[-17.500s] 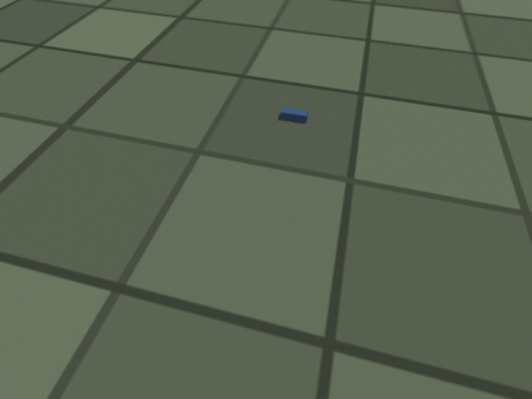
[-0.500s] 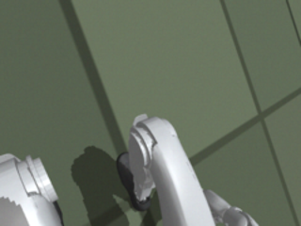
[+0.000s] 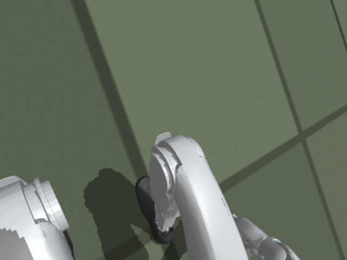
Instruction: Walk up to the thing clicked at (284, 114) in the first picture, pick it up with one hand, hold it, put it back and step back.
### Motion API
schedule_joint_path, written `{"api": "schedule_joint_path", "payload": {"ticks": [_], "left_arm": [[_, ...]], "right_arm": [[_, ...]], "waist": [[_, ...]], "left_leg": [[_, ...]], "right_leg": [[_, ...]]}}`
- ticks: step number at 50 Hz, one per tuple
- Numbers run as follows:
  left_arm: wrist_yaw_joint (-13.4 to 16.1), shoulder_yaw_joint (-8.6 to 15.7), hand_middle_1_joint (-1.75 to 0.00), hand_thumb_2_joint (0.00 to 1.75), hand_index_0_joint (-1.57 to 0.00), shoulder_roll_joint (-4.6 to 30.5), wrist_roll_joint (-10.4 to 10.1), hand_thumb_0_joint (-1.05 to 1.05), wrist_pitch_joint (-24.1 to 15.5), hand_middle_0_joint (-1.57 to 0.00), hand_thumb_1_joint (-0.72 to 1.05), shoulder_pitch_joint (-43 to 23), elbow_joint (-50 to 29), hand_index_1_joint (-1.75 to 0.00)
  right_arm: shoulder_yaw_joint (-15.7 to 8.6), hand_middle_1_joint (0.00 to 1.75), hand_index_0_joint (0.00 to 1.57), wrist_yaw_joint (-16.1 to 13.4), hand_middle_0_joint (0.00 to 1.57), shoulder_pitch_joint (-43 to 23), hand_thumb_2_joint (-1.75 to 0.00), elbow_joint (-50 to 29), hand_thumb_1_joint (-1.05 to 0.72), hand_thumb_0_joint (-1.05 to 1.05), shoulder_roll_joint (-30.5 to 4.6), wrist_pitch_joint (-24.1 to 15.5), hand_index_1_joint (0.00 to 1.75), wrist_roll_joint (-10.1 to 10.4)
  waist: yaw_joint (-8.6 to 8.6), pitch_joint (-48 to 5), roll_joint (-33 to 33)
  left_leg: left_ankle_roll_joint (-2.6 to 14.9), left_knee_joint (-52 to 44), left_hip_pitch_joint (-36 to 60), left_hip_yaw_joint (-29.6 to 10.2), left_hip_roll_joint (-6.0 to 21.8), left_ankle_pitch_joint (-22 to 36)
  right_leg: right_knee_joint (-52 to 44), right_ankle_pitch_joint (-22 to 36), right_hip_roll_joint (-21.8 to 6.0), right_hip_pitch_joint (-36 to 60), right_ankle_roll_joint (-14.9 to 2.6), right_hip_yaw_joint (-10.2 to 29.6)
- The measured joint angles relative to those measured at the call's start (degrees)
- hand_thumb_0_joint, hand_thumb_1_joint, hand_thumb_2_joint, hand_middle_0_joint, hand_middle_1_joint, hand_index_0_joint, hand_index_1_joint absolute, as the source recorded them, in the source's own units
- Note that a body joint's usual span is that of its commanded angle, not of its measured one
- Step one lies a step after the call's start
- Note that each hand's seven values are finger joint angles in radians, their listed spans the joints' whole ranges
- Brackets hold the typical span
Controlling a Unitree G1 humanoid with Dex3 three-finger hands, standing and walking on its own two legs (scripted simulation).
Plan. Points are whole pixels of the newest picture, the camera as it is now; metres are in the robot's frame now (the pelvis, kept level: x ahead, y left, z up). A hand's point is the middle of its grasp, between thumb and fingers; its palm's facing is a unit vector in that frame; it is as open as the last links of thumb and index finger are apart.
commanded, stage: settle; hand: left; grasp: from above
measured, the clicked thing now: out of the picture +0.42 +0.36 -0.27
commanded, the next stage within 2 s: lift in 0.84 s
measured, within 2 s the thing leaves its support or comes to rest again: leaves its support in 0.18 s
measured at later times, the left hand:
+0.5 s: hand out of the picture +0.42 +0.37 -0.17, palm faces -0.40 -0.14 -0.91, open 8.9 cm
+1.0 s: hand out of the picture +0.41 +0.37 -0.11, palm faces -0.45 -0.11 -0.89, open 8.9 cm
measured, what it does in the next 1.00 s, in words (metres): stands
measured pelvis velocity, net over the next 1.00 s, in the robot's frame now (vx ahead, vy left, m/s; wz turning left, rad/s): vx -0.01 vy -0.01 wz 0.10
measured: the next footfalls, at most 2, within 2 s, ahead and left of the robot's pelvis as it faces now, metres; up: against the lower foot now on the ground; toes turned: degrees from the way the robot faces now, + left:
none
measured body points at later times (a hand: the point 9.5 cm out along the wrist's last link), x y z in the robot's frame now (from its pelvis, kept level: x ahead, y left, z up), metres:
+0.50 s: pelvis +0.00 +0.00 +0.01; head +0.23 +0.12 +0.38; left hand +0.43 +0.37 -0.12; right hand +0.11 -0.25 -0.07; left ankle +0.06 +0.14 -0.26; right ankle +0.11 -0.12 -0.26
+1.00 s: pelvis -0.01 -0.01 +0.04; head +0.21 +0.10 +0.42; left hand +0.43 +0.37 -0.06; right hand +0.08 -0.27 -0.06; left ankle +0.06 +0.13 -0.26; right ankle +0.11 -0.12 -0.26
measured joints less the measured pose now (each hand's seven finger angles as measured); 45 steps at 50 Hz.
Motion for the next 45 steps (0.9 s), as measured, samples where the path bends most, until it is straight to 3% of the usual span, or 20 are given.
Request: {"api": "schedule_joint_path", "payload": {"ticks": [7,15,20,30,36,45], "left_arm": [[-1.6,0.8,-0.53,0.38,-0.81,-0.9,-0.2,0.01,0.6,-0.73,0.15,0.8,-1.9,-0.45],[-4.2,0.5,-0.52,0.39,-0.82,-3.7,-1.2,0.01,1.5,-0.75,0.14,3.5,-9.0,-0.43],[-6.6,-0.5,-0.51,0.38,-0.83,-7.1,-2.4,0.01,2.6,-0.75,0.14,4.9,-14.7,-0.43],[-14.1,-4.4,-0.5,0.38,-0.84,-11.0,-4.2,0.01,4.4,-0.76,0.13,3.5,-16.9,-0.42],[-17.1,-4.5,-0.5,0.39,-0.84,-11.6,-4.1,0.01,3.1,-0.77,0.13,3.3,-18.6,-0.42],[-18.6,-5.0,-0.5,0.39,-0.84,-11.9,-3.3,0.01,2.2,-0.77,0.13,2.9,-20.4,-0.42]], "right_arm": [[-0.7,0.3,0.2,0.0,0.2,0.8,-0.9,0.2,-0.91,0.0,0.4,0.2,0.3,0.2],[-3.0,0.3,0.2,0.5,0.2,2.1,-0.9,0.8,-0.91,0.0,0.9,0.6,0.3,1.6],[-5.5,0.3,0.2,0.8,0.2,2.8,-0.9,1.1,-0.91,0.0,1.4,1.8,0.3,3.6],[-8.6,0.3,0.2,-0.1,0.2,2.9,-0.9,0.5,-0.91,0.0,1.9,5.3,0.3,7.4],[-9.1,0.3,0.2,-1.6,0.2,3.4,-0.9,0.0,-0.91,0.0,1.9,7.2,0.3,8.5],[-10.1,0.3,0.2,-4.0,0.2,5.7,-0.9,0.2,-0.91,0.0,2.0,9.5,0.3,9.4]], "waist": [[0.36,-0.7,0.4],[2.07,-2.8,1.9],[3.86,-5.5,3.8],[6.02,-9.0,6.7],[6.6,-9.2,7.2],[6.62,-10.2,7.5]], "left_leg": [[-0.09,-0.1,-0.4,0.1,-0.2,0.2],[-0.05,-0.9,-0.6,0.9,-0.4,0.2],[0.16,-2.1,-1.0,2.0,-0.5,0.6],[0.6,-5.8,-0.2,4.6,-0.7,2.3],[0.68,-7.5,1.1,5.4,-0.6,3.0],[0.71,-9.6,1.6,6.2,-0.9,4.2]], "right_leg": [[0.0,-0.1,-0.2,-0.2,-0.23,0.1],[-0.2,-0.5,-0.6,-0.5,-0.37,0.6],[-0.8,-0.7,-1.1,-0.9,-0.55,1.2],[-2.8,-0.2,-2.1,-0.5,-0.76,3.0],[-4.0,0.4,-2.3,0.3,-0.86,3.5],[-5.4,1.1,-2.8,0.8,-1.27,3.9]]}}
